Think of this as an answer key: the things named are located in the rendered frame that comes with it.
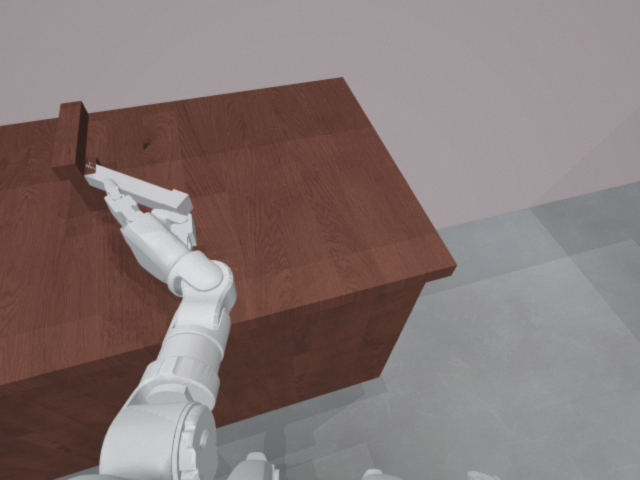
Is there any robot left forearm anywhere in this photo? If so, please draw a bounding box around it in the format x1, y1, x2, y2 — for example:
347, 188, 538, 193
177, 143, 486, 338
99, 250, 237, 474

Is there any robot left upper arm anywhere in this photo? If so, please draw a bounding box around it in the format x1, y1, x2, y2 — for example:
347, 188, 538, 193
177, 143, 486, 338
68, 401, 218, 480

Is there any counter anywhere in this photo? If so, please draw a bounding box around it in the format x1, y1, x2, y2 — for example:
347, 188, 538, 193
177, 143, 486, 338
0, 77, 457, 480

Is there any left robot shin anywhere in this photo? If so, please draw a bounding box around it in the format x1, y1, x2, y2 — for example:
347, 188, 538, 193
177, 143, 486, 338
246, 452, 268, 462

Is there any right robot shin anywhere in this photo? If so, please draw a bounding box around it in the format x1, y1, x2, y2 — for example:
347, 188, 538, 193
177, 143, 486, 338
363, 469, 383, 478

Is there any robot left hand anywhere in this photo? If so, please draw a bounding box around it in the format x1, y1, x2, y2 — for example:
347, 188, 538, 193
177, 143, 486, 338
103, 178, 197, 284

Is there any robot shin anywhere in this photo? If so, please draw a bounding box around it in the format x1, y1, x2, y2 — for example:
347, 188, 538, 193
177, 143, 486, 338
246, 452, 268, 462
363, 469, 383, 478

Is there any tap lever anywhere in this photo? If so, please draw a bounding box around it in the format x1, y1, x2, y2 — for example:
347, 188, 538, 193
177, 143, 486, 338
84, 163, 193, 216

